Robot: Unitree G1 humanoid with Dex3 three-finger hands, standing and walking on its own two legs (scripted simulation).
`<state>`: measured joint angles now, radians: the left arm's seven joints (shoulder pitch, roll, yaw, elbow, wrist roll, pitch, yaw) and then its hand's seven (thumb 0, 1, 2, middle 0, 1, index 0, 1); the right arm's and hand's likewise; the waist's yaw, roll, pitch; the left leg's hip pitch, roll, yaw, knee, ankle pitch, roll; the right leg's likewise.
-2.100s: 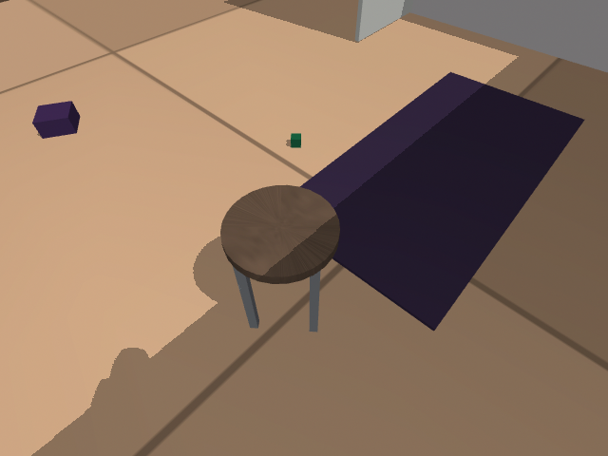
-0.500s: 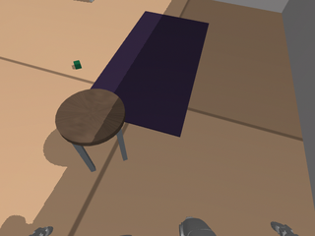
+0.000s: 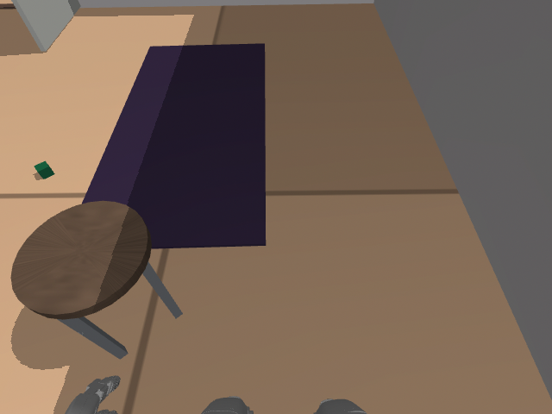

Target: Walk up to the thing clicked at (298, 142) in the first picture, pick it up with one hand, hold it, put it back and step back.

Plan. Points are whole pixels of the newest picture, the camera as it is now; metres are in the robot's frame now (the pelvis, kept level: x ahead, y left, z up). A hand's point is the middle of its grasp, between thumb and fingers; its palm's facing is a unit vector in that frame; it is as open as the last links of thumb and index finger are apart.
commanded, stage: walk up
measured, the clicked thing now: (44, 170) +1.25 +1.20 -0.72
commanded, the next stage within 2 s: stand in 1.62 s
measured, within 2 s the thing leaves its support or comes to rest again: neither
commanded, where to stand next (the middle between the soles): +0.09 +0.00 m, yaw -14 degrees
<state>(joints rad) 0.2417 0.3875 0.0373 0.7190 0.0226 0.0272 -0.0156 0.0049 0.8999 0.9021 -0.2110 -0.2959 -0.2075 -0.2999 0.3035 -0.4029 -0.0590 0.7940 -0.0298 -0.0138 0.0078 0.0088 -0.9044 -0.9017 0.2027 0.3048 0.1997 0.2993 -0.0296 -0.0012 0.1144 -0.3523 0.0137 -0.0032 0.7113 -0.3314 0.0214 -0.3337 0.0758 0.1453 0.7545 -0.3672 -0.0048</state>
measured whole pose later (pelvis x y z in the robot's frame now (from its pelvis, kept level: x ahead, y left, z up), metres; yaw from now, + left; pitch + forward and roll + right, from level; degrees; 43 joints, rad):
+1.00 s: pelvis +0.01 +0.00 +0.02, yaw -15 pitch -3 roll +1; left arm 0.13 0.38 0.00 1.01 0.01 -0.03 0.01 0.01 0.90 0.90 -0.21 -0.30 -0.21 -0.30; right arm 0.13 -0.38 -0.02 1.03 -0.01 0.00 0.03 0.01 -0.90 -0.90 0.20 0.30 0.20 0.30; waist -0.02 0.00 0.08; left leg -0.23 0.06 0.08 0.57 -0.29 -0.02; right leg -0.27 0.03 0.15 0.59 -0.27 0.03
